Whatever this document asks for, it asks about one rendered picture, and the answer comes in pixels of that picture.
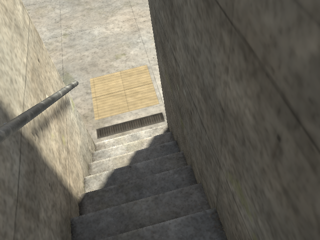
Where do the stairs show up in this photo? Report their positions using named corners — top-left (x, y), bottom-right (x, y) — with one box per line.
top-left (70, 124), bottom-right (228, 240)

